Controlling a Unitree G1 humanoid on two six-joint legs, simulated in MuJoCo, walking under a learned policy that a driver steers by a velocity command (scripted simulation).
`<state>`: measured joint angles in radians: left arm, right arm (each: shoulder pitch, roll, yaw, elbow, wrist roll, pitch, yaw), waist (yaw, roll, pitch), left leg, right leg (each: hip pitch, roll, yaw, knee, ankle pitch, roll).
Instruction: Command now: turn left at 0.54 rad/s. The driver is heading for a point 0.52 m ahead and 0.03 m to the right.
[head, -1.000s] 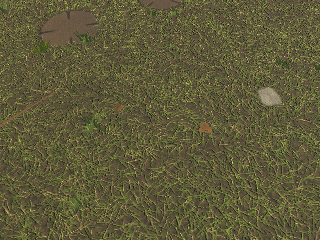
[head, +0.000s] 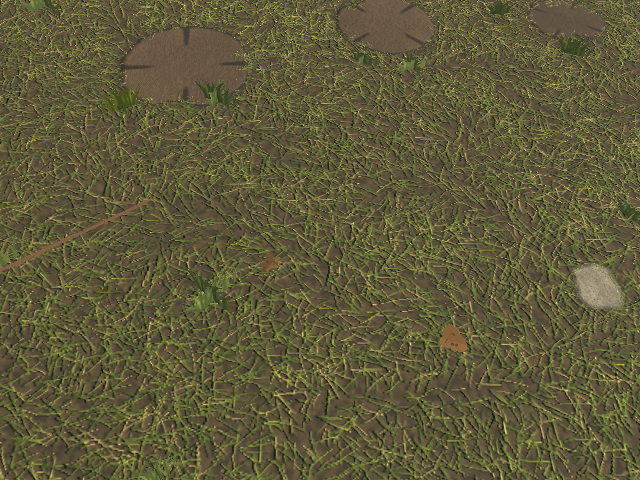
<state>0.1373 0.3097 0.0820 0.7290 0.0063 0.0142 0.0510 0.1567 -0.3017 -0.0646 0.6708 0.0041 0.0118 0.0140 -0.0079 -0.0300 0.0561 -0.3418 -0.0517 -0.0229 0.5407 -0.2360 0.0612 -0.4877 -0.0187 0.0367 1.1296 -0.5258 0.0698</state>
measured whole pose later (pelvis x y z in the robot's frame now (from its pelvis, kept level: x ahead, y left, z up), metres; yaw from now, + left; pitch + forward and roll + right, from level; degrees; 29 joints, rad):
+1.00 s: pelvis +0.30 +0.09 +0.01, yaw +2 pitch +1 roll +2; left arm 0.22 0.32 0.07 0.72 -0.03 -0.03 0.00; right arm 0.32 -0.27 -0.07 0.80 -0.01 -0.10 0.01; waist -0.05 -0.05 0.02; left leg -0.07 -0.03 0.14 0.27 -0.22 0.03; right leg -0.67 -0.10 0.06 1.03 -0.16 0.01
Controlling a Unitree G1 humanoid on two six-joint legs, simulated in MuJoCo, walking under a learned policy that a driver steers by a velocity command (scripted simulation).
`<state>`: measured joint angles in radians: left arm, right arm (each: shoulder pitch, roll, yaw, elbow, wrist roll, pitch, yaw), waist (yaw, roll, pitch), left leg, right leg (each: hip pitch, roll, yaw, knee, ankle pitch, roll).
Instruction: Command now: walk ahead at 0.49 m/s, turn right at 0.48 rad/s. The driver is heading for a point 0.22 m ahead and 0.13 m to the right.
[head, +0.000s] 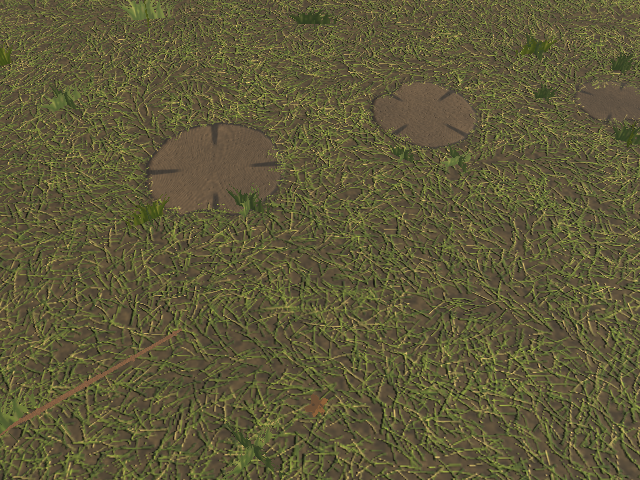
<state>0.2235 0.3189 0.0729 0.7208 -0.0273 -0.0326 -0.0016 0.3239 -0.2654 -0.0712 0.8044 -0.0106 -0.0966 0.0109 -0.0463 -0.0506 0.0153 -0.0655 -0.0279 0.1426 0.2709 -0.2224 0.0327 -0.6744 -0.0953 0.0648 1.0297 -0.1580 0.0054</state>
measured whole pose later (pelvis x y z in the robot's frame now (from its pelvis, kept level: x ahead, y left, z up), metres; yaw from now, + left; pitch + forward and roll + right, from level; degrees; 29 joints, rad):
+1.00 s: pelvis +0.26 -0.01 -0.01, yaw -7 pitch -1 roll +0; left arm 0.14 0.24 0.04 0.94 0.00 0.01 0.02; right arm 0.17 -0.23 -0.02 0.96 0.00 -0.01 -0.02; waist 0.00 0.00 0.04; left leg -0.18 0.02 0.00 0.51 -0.31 -0.01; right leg -0.22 0.01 0.00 0.50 -0.25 0.00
